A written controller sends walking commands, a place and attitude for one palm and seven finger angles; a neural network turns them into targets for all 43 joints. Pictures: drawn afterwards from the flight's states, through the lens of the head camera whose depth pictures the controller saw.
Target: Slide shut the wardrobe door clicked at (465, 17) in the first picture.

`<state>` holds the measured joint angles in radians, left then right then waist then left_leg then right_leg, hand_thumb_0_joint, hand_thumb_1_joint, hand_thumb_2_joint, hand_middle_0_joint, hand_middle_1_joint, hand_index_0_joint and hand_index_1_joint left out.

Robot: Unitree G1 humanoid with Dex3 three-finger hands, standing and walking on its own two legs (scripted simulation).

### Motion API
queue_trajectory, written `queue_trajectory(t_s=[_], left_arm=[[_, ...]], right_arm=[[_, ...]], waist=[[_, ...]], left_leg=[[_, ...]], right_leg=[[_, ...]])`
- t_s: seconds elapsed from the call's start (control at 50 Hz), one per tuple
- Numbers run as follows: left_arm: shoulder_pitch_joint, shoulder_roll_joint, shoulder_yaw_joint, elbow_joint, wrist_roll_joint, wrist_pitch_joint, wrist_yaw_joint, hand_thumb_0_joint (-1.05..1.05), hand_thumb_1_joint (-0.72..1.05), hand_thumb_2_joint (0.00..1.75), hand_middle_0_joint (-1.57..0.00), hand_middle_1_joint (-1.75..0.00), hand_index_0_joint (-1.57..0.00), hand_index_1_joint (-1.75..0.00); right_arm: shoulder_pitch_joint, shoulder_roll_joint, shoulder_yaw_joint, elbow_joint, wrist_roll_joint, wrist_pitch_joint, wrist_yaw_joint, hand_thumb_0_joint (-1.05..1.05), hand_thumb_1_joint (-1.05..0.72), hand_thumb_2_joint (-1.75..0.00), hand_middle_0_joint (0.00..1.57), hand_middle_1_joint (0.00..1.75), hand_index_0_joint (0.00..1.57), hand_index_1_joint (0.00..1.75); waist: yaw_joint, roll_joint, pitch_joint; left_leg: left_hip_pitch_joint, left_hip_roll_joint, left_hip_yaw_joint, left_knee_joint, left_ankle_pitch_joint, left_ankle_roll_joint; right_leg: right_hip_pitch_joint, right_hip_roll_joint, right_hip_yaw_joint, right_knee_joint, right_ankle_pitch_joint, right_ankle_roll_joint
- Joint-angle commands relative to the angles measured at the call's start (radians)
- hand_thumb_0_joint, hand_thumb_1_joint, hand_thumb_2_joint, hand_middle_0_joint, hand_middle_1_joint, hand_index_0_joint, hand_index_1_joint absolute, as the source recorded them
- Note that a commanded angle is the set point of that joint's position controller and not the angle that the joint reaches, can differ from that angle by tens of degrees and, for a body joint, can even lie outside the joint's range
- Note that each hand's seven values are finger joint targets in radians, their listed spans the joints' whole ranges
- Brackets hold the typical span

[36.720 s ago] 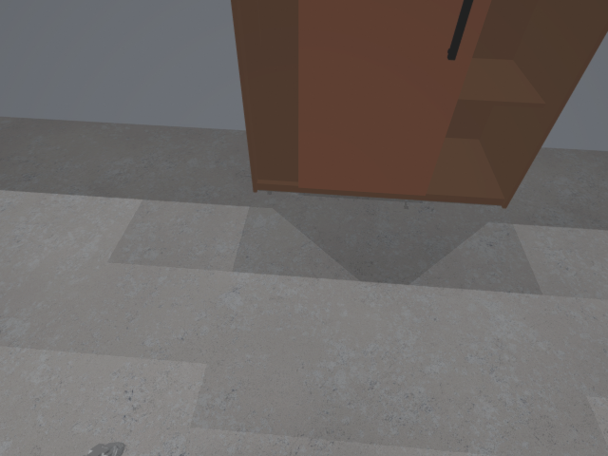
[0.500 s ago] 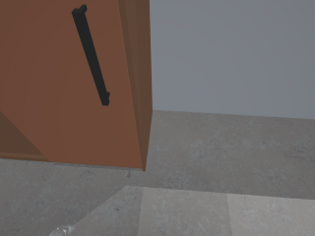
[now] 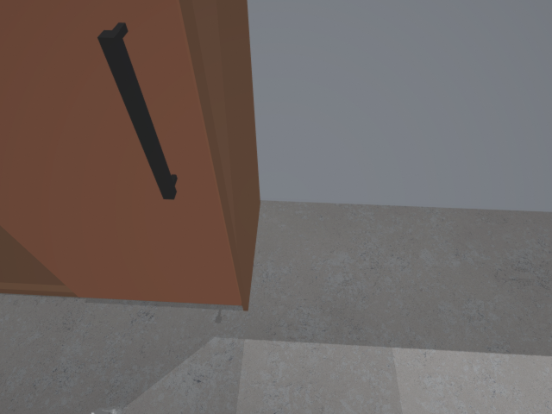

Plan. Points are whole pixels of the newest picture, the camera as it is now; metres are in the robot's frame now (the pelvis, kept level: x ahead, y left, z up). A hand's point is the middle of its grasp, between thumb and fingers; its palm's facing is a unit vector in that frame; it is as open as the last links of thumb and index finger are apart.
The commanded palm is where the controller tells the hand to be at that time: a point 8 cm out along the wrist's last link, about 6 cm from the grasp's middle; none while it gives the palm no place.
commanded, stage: stand and wait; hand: left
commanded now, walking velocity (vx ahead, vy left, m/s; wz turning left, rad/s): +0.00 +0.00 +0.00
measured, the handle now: (149, 125) +0.55 +0.26 +0.11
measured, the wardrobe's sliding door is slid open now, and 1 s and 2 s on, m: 0.00 0.00 0.00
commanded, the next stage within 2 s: none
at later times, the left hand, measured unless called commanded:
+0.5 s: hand out of the picture +0.08 +0.25 -0.16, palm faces -0.03 -0.94 -0.33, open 7.4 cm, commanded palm none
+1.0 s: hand out of the picture +0.07 +0.26 -0.16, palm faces -0.03 -0.94 -0.33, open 7.4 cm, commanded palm none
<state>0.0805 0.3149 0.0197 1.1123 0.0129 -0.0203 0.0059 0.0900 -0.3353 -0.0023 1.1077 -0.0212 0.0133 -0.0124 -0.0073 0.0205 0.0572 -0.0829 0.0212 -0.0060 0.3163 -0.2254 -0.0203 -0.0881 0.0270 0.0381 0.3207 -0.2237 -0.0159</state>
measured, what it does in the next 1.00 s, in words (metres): stands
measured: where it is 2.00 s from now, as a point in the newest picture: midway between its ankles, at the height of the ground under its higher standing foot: outside the picture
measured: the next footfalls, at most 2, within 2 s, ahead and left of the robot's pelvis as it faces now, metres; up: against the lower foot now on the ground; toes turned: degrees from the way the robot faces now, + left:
none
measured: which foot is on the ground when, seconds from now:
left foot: down 0.00-1.00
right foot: down 0.00-1.00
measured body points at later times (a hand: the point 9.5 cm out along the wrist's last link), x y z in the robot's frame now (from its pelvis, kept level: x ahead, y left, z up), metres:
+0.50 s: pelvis -0.01 +0.00 +0.00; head +0.01 +0.00 +0.45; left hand +0.08 +0.30 -0.13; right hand +0.06 -0.29 -0.14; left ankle -0.04 +0.13 -0.75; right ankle -0.03 -0.11 -0.75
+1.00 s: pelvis -0.02 +0.01 +0.00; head +0.00 +0.02 +0.45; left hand +0.07 +0.31 -0.13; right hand +0.06 -0.28 -0.13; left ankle -0.04 +0.13 -0.75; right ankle -0.03 -0.11 -0.75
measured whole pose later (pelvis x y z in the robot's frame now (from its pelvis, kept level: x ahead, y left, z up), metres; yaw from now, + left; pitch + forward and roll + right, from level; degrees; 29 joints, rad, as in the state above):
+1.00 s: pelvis -0.02 +0.01 +0.00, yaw +0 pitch -1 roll +0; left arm 0.09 0.34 0.02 1.13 0.02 -0.02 0.00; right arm 0.09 -0.33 0.00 1.13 -0.02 0.01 0.00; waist -0.01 0.00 0.06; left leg -0.08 0.00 0.01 0.29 -0.19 0.00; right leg -0.09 0.01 0.05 0.29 -0.18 0.01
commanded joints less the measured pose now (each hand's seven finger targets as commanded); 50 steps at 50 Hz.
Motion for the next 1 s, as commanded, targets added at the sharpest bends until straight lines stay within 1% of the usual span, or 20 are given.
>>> queue_trajectory(t_s=[0.0,0.08,0.16,0.18,0.22,0.26,0.28,0.36,0.38,0.5,0.52,0.6,0.68,0.7,0.72,0.78,0.86,0.9,0.96,0.98], left_arm=[[-0.032,0.215,0.038,-0.061,-0.004,-0.018,0.017,0.00,0.90,0.90,-0.20,-0.30,-0.20,-0.30],[-0.034,0.217,0.037,-0.062,-0.003,-0.018,0.015,0.00,0.90,0.90,-0.20,-0.30,-0.20,-0.30],[-0.035,0.219,0.038,-0.063,-0.003,-0.019,0.014,0.00,0.90,0.90,-0.20,-0.30,-0.20,-0.30],[-0.043,0.219,0.036,-0.061,-0.003,-0.018,0.013,0.00,0.90,0.90,-0.20,-0.30,-0.20,-0.30],[-0.043,0.219,0.035,-0.062,-0.003,-0.017,0.011,0.00,0.90,0.90,-0.20,-0.30,-0.20,-0.30],[-0.036,0.220,0.036,-0.062,-0.002,-0.020,0.011,0.00,0.90,0.90,-0.20,-0.30,-0.20,-0.30],[-0.043,0.223,0.035,-0.061,-0.003,-0.018,0.010,0.00,0.90,0.90,-0.20,-0.30,-0.20,-0.30],[-0.033,0.223,0.035,-0.062,-0.003,-0.021,0.011,0.00,0.90,0.90,-0.20,-0.30,-0.20,-0.30],[-0.042,0.224,0.033,-0.059,-0.004,-0.019,0.010,0.00,0.90,0.90,-0.20,-0.30,-0.20,-0.30],[-0.043,0.224,0.033,-0.057,-0.003,-0.017,0.009,0.00,0.90,0.90,-0.20,-0.30,-0.20,-0.30],[-0.043,0.224,0.034,-0.056,-0.003,-0.017,0.008,0.00,0.90,0.90,-0.20,-0.30,-0.20,-0.30],[-0.040,0.226,0.032,-0.053,-0.003,-0.016,0.008,0.00,0.90,0.90,-0.20,-0.30,-0.20,-0.30],[-0.041,0.227,0.031,-0.052,-0.002,-0.015,0.008,0.00,0.90,0.90,-0.20,-0.30,-0.20,-0.30],[-0.042,0.225,0.031,-0.052,-0.002,-0.015,0.007,0.00,0.90,0.90,-0.20,-0.30,-0.20,-0.30],[-0.040,0.225,0.031,-0.051,-0.002,-0.015,0.007,0.00,0.90,0.90,-0.20,-0.30,-0.20,-0.30],[-0.041,0.226,0.031,-0.050,-0.002,-0.015,0.007,0.00,0.90,0.90,-0.20,-0.30,-0.20,-0.30],[-0.034,0.225,0.032,-0.050,0.000,-0.016,0.006,0.00,0.90,0.90,-0.20,-0.30,-0.20,-0.30],[-0.040,0.227,0.031,-0.049,-0.001,-0.015,0.006,0.00,0.90,0.90,-0.20,-0.30,-0.20,-0.30],[-0.033,0.227,0.032,-0.051,-0.001,-0.019,0.008,0.00,0.90,0.90,-0.20,-0.30,-0.20,-0.30],[-0.038,0.228,0.030,-0.048,-0.001,-0.017,0.008,0.00,0.90,0.90,-0.20,-0.30,-0.20,-0.30]], right_arm=[[-0.014,-0.188,-0.040,-0.054,0.002,-0.024,-0.012,0.00,-0.90,-0.90,0.20,0.30,0.20,0.30],[-0.019,-0.188,-0.040,-0.055,0.003,-0.023,-0.009,0.00,-0.90,-0.90,0.20,0.30,0.20,0.30],[-0.017,-0.193,-0.039,-0.057,0.003,-0.025,-0.008,0.00,-0.90,-0.90,0.20,0.30,0.20,0.30],[-0.022,-0.194,-0.040,-0.055,0.002,-0.025,-0.008,0.00,-0.90,-0.90,0.20,0.30,0.20,0.30],[-0.025,-0.195,-0.038,-0.052,0.002,-0.026,-0.007,0.00,-0.90,-0.90,0.20,0.30,0.20,0.30],[-0.021,-0.195,-0.039,-0.055,0.003,-0.027,-0.007,0.00,-0.90,-0.90,0.20,0.30,0.20,0.30],[-0.022,-0.197,-0.039,-0.054,0.002,-0.027,-0.007,0.00,-0.90,-0.90,0.20,0.30,0.20,0.30],[-0.019,-0.198,-0.038,-0.053,0.005,-0.029,-0.007,0.00,-0.90,-0.90,0.20,0.30,0.20,0.30],[-0.021,-0.199,-0.039,-0.050,0.004,-0.028,-0.007,0.00,-0.90,-0.90,0.20,0.30,0.20,0.30],[-0.021,-0.202,-0.039,-0.046,0.003,-0.029,-0.006,0.00,-0.90,-0.90,0.20,0.30,0.20,0.30],[-0.018,-0.201,-0.039,-0.046,0.004,-0.030,-0.006,0.00,-0.90,-0.90,0.20,0.30,0.20,0.30],[-0.025,-0.204,-0.039,-0.046,0.004,-0.030,-0.005,0.00,-0.90,-0.90,0.20,0.30,0.20,0.30],[-0.024,-0.205,-0.040,-0.042,0.005,-0.030,-0.005,0.00,-0.90,-0.90,0.20,0.30,0.20,0.30],[-0.027,-0.204,-0.040,-0.041,0.004,-0.031,-0.004,0.00,-0.90,-0.90,0.20,0.30,0.20,0.30],[-0.028,-0.203,-0.040,-0.041,0.005,-0.031,-0.004,0.00,-0.90,-0.90,0.20,0.30,0.20,0.30],[-0.029,-0.206,-0.040,-0.041,0.005,-0.032,-0.004,0.00,-0.90,-0.90,0.20,0.30,0.20,0.30],[-0.034,-0.206,-0.040,-0.040,0.006,-0.032,-0.003,0.00,-0.90,-0.90,0.20,0.30,0.20,0.30],[-0.032,-0.205,-0.041,-0.038,0.005,-0.033,-0.003,0.00,-0.90,-0.90,0.20,0.30,0.20,0.30],[-0.032,-0.205,-0.041,-0.041,0.008,-0.034,-0.003,0.00,-0.90,-0.90,0.20,0.30,0.20,0.30],[-0.032,-0.207,-0.042,-0.039,0.005,-0.034,-0.003,0.00,-0.90,-0.90,0.20,0.30,0.20,0.30]], waist=[[-0.006,-0.028,-0.127],[-0.005,-0.026,-0.098],[-0.003,-0.026,-0.108],[-0.006,-0.022,-0.092],[-0.003,-0.018,-0.086],[-0.003,-0.025,-0.105],[-0.006,-0.018,-0.102],[-0.003,-0.032,-0.108],[-0.006,-0.025,-0.097],[-0.005,-0.011,-0.089],[-0.004,-0.024,-0.096],[-0.005,-0.014,-0.089],[-0.005,-0.022,-0.090],[-0.004,-0.009,-0.083],[-0.004,-0.020,-0.089],[-0.004,-0.011,-0.085],[-0.003,-0.023,-0.078],[-0.004,-0.010,-0.089],[-0.003,-0.032,-0.101],[-0.005,-0.019,-0.103]], left_leg=[[0.060,0.100,-0.046,0.005,0.349,0.033],[0.049,0.099,-0.046,-0.010,0.287,0.033],[0.051,0.100,-0.048,-0.018,0.271,0.034],[0.045,0.100,-0.050,-0.023,0.264,0.033],[0.038,0.099,-0.052,-0.031,0.242,0.034],[0.052,0.100,-0.050,-0.025,0.252,0.035],[0.049,0.101,-0.053,-0.028,0.249,0.034],[0.052,0.102,-0.053,-0.027,0.259,0.036],[0.046,0.102,-0.054,-0.032,0.249,0.035],[0.037,0.103,-0.057,-0.041,0.228,0.036],[0.036,0.104,-0.059,-0.045,0.226,0.037],[0.039,0.102,-0.062,-0.045,0.217,0.038],[0.037,0.103,-0.065,-0.049,0.214,0.039],[0.033,0.103,-0.064,-0.052,0.210,0.039],[0.037,0.104,-0.066,-0.052,0.211,0.040],[0.032,0.104,-0.068,-0.055,0.205,0.040],[0.030,0.103,-0.070,-0.058,0.188,0.042],[0.032,0.102,-0.071,-0.055,0.210,0.041],[0.042,0.103,-0.071,-0.050,0.228,0.042],[0.042,0.102,-0.072,-0.049,0.237,0.041]], right_leg=[[0.037,-0.140,0.078,-0.006,0.455,-0.027],[0.021,-0.140,0.084,-0.026,0.395,-0.025],[0.026,-0.137,0.089,-0.033,0.373,-0.025],[0.017,-0.138,0.090,-0.035,0.360,-0.025],[0.013,-0.137,0.092,-0.041,0.331,-0.024],[0.019,-0.137,0.093,-0.042,0.344,-0.025],[0.019,-0.137,0.094,-0.040,0.337,-0.025],[0.022,-0.137,0.090,-0.040,0.347,-0.024],[0.016,-0.138,0.092,-0.042,0.333,-0.024],[0.011,-0.135,0.095,-0.046,0.295,-0.024],[0.017,-0.137,0.089,-0.046,0.289,-0.022],[0.005,-0.137,0.092,-0.052,0.270,-0.022],[0.004,-0.136,0.090,-0.051,0.258,-0.020],[0.000,-0.137,0.091,-0.052,0.249,-0.020],[0.001,-0.137,0.091,-0.052,0.251,-0.020],[0.000,-0.136,0.089,-0.051,0.235,-0.019],[-0.012,-0.135,0.090,-0.060,0.217,-0.019],[-0.001,-0.138,0.089,-0.052,0.236,-0.017],[0.005,-0.139,0.086,-0.051,0.261,-0.018],[0.006,-0.141,0.085,-0.046,0.265,-0.018]])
